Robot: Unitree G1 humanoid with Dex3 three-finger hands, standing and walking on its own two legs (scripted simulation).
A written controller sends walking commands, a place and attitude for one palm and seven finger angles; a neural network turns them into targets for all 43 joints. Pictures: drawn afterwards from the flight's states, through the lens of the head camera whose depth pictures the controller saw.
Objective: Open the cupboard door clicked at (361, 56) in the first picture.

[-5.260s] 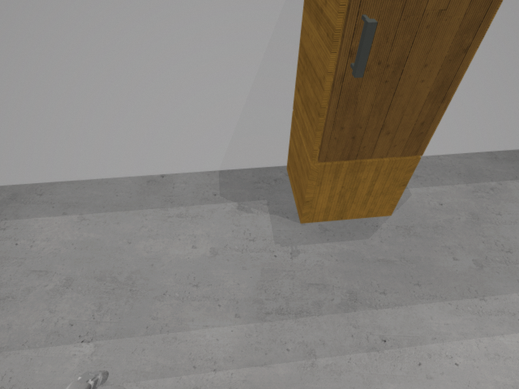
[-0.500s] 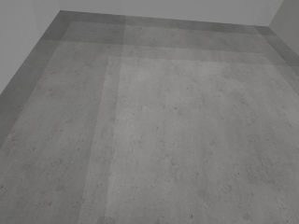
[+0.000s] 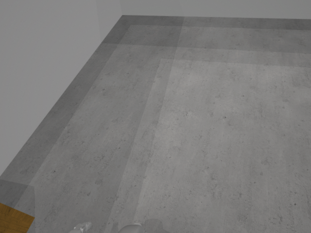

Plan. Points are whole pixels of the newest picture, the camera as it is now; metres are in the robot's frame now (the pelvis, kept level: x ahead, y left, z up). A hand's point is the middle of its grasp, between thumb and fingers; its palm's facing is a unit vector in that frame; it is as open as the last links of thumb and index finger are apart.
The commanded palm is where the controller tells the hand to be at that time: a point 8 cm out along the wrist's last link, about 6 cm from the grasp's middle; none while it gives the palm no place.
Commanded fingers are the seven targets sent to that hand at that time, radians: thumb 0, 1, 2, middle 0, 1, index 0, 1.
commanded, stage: turn to face it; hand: left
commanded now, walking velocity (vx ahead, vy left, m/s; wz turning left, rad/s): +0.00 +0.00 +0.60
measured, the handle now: out of the picture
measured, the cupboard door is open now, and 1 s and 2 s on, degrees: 0 0 0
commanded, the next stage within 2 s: none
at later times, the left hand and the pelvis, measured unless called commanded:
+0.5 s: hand out of the picture -0.06 +0.26 -0.18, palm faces +0.36 -0.90 -0.25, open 7.4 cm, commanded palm none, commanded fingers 0.00 0.90 0.90 -0.20 -0.30 -0.20 -0.30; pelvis -0.02 +0.04 -0.01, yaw +18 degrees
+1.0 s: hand out of the picture -0.03 +0.21 -0.13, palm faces +0.56 -0.78 -0.29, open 7.4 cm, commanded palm none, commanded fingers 0.00 0.90 0.90 -0.20 -0.30 -0.20 -0.30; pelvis -0.02 -0.01 +0.00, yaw +37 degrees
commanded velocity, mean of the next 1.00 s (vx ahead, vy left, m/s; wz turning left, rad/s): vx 0.00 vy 0.00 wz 0.60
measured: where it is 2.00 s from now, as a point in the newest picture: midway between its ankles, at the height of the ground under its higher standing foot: outside the picture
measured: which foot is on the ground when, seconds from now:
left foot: up 0.00-0.34, down 0.36-0.84, up 0.86-1.00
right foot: down 0.00-0.36, up 0.38-0.82, down 0.84-1.00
